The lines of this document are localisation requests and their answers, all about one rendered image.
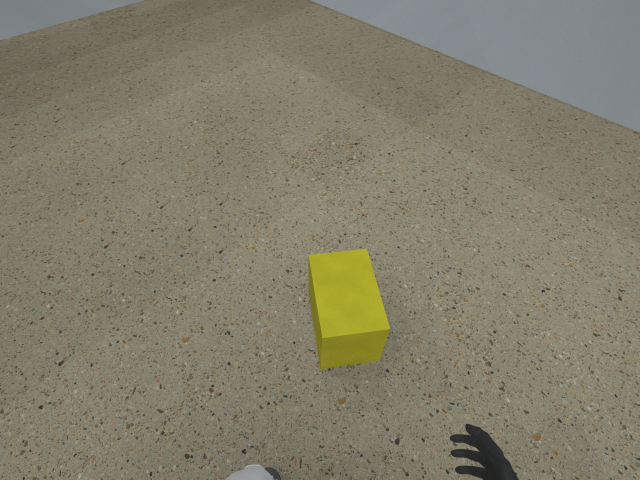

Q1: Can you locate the robot right hand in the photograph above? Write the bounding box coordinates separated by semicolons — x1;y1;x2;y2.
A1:
450;424;519;480

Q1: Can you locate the robot left shin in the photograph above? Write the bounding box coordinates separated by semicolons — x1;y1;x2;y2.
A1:
244;464;271;476

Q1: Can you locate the carton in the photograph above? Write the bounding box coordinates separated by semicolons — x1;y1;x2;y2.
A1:
308;249;390;369

